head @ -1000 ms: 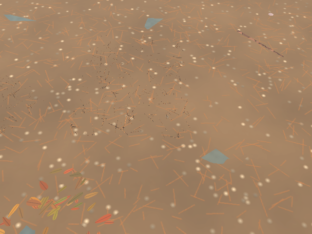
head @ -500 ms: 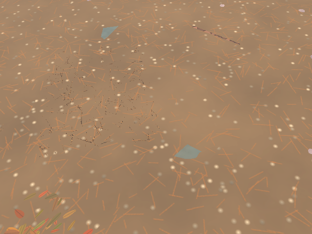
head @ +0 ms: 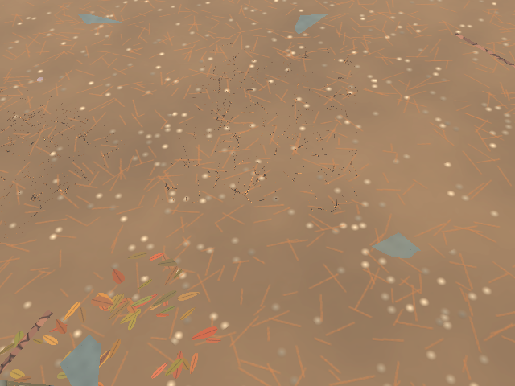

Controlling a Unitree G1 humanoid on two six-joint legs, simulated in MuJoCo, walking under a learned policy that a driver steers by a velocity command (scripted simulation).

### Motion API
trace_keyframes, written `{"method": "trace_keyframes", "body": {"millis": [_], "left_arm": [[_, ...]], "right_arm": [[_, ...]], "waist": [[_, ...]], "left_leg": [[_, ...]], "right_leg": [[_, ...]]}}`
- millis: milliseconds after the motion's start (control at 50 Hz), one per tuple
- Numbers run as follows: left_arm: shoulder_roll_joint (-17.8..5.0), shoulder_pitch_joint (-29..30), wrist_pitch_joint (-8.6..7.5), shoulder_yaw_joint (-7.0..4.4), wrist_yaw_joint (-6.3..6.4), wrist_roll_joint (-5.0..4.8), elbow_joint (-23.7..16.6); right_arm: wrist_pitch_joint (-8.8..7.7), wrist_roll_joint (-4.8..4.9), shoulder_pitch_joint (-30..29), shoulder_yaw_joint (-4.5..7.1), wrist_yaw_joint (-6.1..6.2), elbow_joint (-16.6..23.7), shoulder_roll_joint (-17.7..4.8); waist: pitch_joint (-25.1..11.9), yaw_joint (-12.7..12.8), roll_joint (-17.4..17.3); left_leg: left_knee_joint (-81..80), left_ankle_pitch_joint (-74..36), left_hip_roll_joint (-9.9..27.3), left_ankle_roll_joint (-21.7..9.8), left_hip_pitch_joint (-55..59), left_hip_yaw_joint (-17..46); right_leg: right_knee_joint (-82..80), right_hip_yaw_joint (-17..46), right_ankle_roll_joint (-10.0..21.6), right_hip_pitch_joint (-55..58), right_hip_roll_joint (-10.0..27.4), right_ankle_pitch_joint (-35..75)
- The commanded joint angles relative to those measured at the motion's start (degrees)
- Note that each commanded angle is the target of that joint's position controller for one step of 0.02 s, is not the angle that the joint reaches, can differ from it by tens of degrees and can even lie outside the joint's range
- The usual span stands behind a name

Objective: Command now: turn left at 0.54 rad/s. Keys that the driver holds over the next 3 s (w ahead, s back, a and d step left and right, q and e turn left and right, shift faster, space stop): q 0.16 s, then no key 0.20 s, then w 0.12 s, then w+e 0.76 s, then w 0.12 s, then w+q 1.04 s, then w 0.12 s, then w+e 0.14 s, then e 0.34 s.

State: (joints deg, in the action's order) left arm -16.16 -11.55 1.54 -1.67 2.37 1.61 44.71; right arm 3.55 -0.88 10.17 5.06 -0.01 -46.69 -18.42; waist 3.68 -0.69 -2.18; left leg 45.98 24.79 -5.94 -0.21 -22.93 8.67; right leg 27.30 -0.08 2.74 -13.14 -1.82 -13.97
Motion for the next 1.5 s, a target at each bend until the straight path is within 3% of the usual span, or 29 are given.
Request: {"method": "trace_keyframes", "body": {"millis": [20, 60, 180, 300, 340, 360, 380, 400, 440, 460, 500, 580, 720, 860, 900, 920, 940, 960, 980, 1020, 1040, 1080, 1140, 1240, 1380, 1420, 1460, 1480, 1500], "left_arm": [[-6.72, 4.99, -0.96, -1.34, 0.05, 0.08, -5.49], [-6.73, 3.38, -1.32, -1.37, 0.4, -0.05, -5.4], [-8.42, -4.25, -1.37, -2.43, -0.01, -0.04, -3.2], [-9.9, -2.68, -1.06, -2.94, -1.64, -0.06, -1.88], [-9.65, -1.8, -0.51, -2.86, -1.78, -0.86, -1.17], [-7.45, -3.68, -0.46, -2.28, -1.89, -0.84, -1.07], [-0.97, -4.46, -0.48, -0.44, -2.39, -0.25, -3.84], [-4.9, -0.67, 0.46, -1.2, -1.54, 0.22, -3.44], [-7.31, -0.17, 0.65, -2.21, -2.75, 0.26, -2.36], [-7.79, -0.59, 0.33, -2.56, -3.48, 0.29, -1.75], [-7.17, -2.77, -0.29, -2.66, -4.38, 0.89, 0.42], [-5.15, -0.81, -1.27, -2.59, -4.96, -0.02, 1.03], [-3.61, 3.08, -1.77, -2.62, -5.31, 0.56, -0.07], [-2.76, 9.63, -1.93, -1.79, -6.94, 0.45, -5.03], [-3.54, 4.71, -2.18, -2.4, -6.46, 0.49, -4.4], [-4.25, -2.87, -2.69, -3.13, -5.97, 0.79, -2.2], [-7.38, -13.14, -3.18, -4.56, -5.07, 1.31, 1.02], [-15.29, -17.21, -3.36, -6.41, -3.99, 1.3, 0.67], [-15.54, -16.33, -3.28, -6.16, -4.13, -0.78, 0.18], [-11.24, -10.03, -3.1, -5.16, -3.57, -0.87, 0.46], [-9.3, -7.12, -3.31, -4.57, -3.42, -0.9, -0.09], [-7.12, -4.63, -3.98, -3.73, -3.31, -1.42, -0.59], [-7.71, -7.18, -5.14, -3.85, -3.23, -1.91, 0.3], [-7.7, -13.41, -5.04, -3.87, -2.64, -1.84, 1.94], [-6.78, -17.3, -5.65, -2.95, -1.45, -1.05, 4.56], [-7.97, -14.86, -5.96, -3.0, -1.2, -0.65, 4.56], [-9.18, -13.83, -5.95, -3.18, -1.25, 0.29, 5.11], [-9.05, -13.2, -5.92, -3.08, -1.41, 0.29, 5.15], [-5.53, -14.9, -6.12, -2.07, -1.48, 0.35, 3.66]], "right_arm": [[-0.05, -0.37, 3.25, 1.79, -0.69, 1.72, -6.2], [0.31, -0.31, 3.51, 1.4, -1.81, 1.47, -5.35], [0.91, 0.14, -3.13, 0.1, -2.77, 4.65, -3.42], [0.41, 0.89, -1.51, -1.16, -1.72, 4.8, -1.93], [-0.59, 0.12, 1.53, -1.6, -1.09, 3.59, -1.49], [-1.47, -1.01, 2.28, -1.24, -0.61, 3.51, -4.41], [-2.13, -0.72, 1.6, -0.7, -0.31, 4.8, -9.65], [-2.17, -0.08, 7.16, 0.39, 0.02, 2.05, -10.78], [-2.05, -0.35, 3.48, -1.48, -0.06, 1.3, -4.9], [-2.21, -0.33, 1.86, -1.98, 0.18, 1.39, -3.83], [-3.38, -0.25, 2.96, -2.15, 0.51, 0.59, -3.69], [-6.05, -0.61, 6.91, -1.7, 0.52, -1.63, -4.44], [-8.01, -0.68, 9.84, -1.45, 1.03, -3.64, -3.95], [-8.47, -1.03, 11.82, -0.82, 0.66, -5.29, -5.56], [-8.15, -0.88, 11.24, -0.52, 0.56, -5.43, -6.98], [-7.75, -0.65, 10.9, -0.55, 0.56, -5.39, -7.27], [-7.64, -0.86, 11.46, -1.06, 0.55, -4.6, -6.36], [-8.07, -0.23, 12.17, -2.75, -0.33, -0.53, 0.25], [-8.78, -0.88, 8.48, -2.08, -0.73, 0.79, -2.74], [-9.53, -0.3, 4.31, -2.13, -1.07, 1.65, -3.37], [-9.38, -0.71, 4.75, -2.15, -0.91, 1.07, -2.84], [-7.44, -2.11, 7.4, -2.37, -1.12, 0.36, -2.36], [-5.51, -2.32, 5.06, -2.34, -1.44, 1.73, -1.71], [-5.41, -2.05, -7.15, -2.47, -1.64, 6.21, -1.56], [-6.75, -1.04, -15.47, -3.77, -2.45, 9.41, -0.28], [-7.03, -0.81, -10.95, -3.21, -2.12, 8.12, -1.93], [-7.31, -0.32, 1.18, -1.97, -0.96, 4.12, -4.45], [-7.75, -0.62, 9.69, -1.45, -0.2, 1.82, -5.39], [-7.88, -1.58, 18.29, -0.54, 0.62, 0.82, -9.36]], "waist": [[-0.98, -2.46, 7.82], [-2.11, -1.29, 10.05], [-3.88, 3.44, 10.54], [-5.49, 2.28, 12.74], [-5.58, -0.54, 9.79], [-7.49, -0.23, 2.87], [-8.55, 1.47, -11.78], [-7.76, -3.56, -9.25], [-0.42, -0.98, -6.05], [1.87, -0.06, -7.78], [1.6, 0.3, -6.29], [1.76, -0.84, -3.73], [3.64, -1.62, -1.99], [4.77, -2.17, -3.54], [0.89, 0.7, -3.16], [-3.95, 4.32, -1.08], [-10.89, 8.09, 2.92], [-16.17, 7.74, 17.61], [-19.16, 7.67, 13.39], [-6.13, 4.25, 4.02], [-4.07, 2.14, 2.19], [-4.35, -0.52, 4.65], [-3.68, -0.67, 4.29], [-0.42, 3.17, 4.99], [0.3, 5.48, 6.05], [-0.59, 2.82, 6.71], [-6.68, -2.17, 6.91], [-10.79, -6.38, 5.37], [-18.01, -7.81, -1.76]], "left_leg": [[17.47, 0.18, 2.36, 0.08, -5.22, -2.55], [18.26, -1.51, 2.71, 1.62, -6.91, -4.71], [7.66, 0.87, 4.42, 3.04, -6.85, -7.21], [-9.54, 0.32, 3.01, -0.19, 6.41, -11.34], [-26.82, -13.9, 3.36, -1.58, 15.41, -11.06], [-32.01, -17.46, 9.85, -2.61, 23.31, -2.08], [-32.19, -31.01, 25.82, -8.28, 28.19, 16.54], [-31.85, -21.81, 27.18, -15.2, 22.98, 16.29], [-38.07, 4.91, 21.0, -12.96, 19.64, 12.52], [-40.27, 7.81, 18.59, -11.11, 19.65, 11.32], [-40.91, 2.18, 16.76, -10.5, 21.56, 7.7], [-41.93, -2.23, 18.3, -10.8, 23.8, 3.35], [-42.62, -7.16, 21.74, -11.62, 25.25, -2.83], [-36.47, -23.57, 22.31, -9.05, 23.81, -11.94], [-25.69, -44.2, 21.62, -7.78, 23.06, -15.49], [-13.4, -52.26, 19.83, -6.49, 20.98, -18.8], [2.45, -46.09, 17.4, -4.58, 12.5, -20.37], [24.48, -10.67, 9.13, -0.9, -8.72, -20.98], [31.51, 3.88, 4.71, -1.02, -16.13, -8.0], [28.82, -7.16, 10.86, -2.17, -18.63, -6.32], [24.48, -9.13, 12.3, -2.02, -15.28, -6.38], [20.84, -10.2, 13.08, -0.56, -9.74, -6.83], [17.23, -12.35, 12.44, 1.72, -12.01, -8.24], [5.03, -20.93, 11.17, 3.45, -20.05, -8.79], [-12.19, -27.39, 7.74, -0.61, -13.42, -11.05], [-15.48, -23.72, 6.0, -3.32, -5.61, -11.48], [-16.73, -17.72, 2.26, -5.87, 6.53, -12.56], [-19.42, -19.09, 4.26, -7.59, 17.11, -11.04], [-18.13, -14.39, 16.89, -10.77, 29.51, 4.63]], "right_leg": [[-14.2, 13.69, 7.32, 0.7, 16.14, 6.72], [-12.03, 8.05, 7.17, 5.17, 13.83, 16.16], [-8.86, 5.56, 9.88, 13.65, 17.62, 24.17], [-3.94, 3.26, 9.27, 8.75, 17.29, 31.29], [0.57, 1.02, 5.43, 4.21, 15.48, 26.59], [6.32, -1.52, 1.75, -2.15, 12.77, 16.43], [14.48, -6.85, -2.49, -13.69, 4.36, -16.04], [22.01, -1.57, -2.24, -14.09, 3.54, -21.23], [25.09, 0.56, -1.61, -18.71, 4.81, -13.56], [24.6, 0.05, -1.73, -20.04, 4.74, -10.11], [26.53, -0.58, -2.11, -20.4, 4.41, -5.27], [27.46, 1.78, -2.3, -24.36, 3.93, -1.07], [23.18, 3.24, -3.21, -29.61, 4.5, 3.01], [11.06, -4.58, 1.5, -20.98, 4.58, 0.57], [8.67, -7.73, 4.2, -10.94, 0.5, -2.22], [5.38, -8.51, 5.52, -0.99, -2.49, -0.8], [3.22, -3.56, 7.47, 13.59, -1.23, -3.88], [-5.68, 28.32, 14.46, 27.51, 17.66, -19.26], [-15.25, 48.2, 16.82, 28.56, 22.2, -15.54], [-12.44, 29.35, 13.8, 16.58, 18.09, -0.79], [-12.76, 23.82, 11.81, 11.33, 14.65, 5.89], [-13.86, 17.2, 10.75, 5.92, 10.55, 15.18], [-15.29, 15.17, 11.61, 4.71, 8.71, 19.67], [-16.32, 17.1, 10.41, 8.74, 7.92, 20.35], [-14.84, 15.51, 8.12, 15.52, 9.55, 33.12], [-12.49, 13.6, 6.36, 16.58, 10.42, 41.93], [1.15, 10.91, 4.8, 19.25, 9.22, 57.15], [13.04, 8.54, 4.14, 15.2, 7.37, 52.76], [30.79, 5.51, 3.49, 5.99, 3.89, 32.55]]}}
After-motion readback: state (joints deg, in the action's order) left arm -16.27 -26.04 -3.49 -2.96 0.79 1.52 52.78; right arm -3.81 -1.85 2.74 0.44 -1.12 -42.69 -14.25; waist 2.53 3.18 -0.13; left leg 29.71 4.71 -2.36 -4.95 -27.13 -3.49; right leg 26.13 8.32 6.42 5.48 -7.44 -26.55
